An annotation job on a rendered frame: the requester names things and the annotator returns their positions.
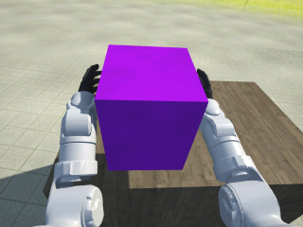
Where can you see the left robot forearm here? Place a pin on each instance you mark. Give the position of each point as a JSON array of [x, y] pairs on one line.
[[78, 138]]

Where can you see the carton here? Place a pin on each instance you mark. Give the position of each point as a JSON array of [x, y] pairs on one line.
[[150, 104]]

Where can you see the pedestal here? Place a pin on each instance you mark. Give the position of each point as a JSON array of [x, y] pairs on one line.
[[189, 197]]

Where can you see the robot left upper arm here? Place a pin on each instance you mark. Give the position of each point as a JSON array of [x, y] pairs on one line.
[[74, 206]]

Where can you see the robot left hand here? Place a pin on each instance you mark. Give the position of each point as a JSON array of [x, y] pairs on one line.
[[88, 80]]

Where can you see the robot right hand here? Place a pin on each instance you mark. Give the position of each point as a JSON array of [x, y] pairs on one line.
[[203, 77]]

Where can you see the robot right upper arm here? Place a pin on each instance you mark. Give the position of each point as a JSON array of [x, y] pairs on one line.
[[249, 204]]

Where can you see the right robot forearm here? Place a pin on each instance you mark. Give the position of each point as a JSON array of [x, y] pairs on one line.
[[231, 164]]

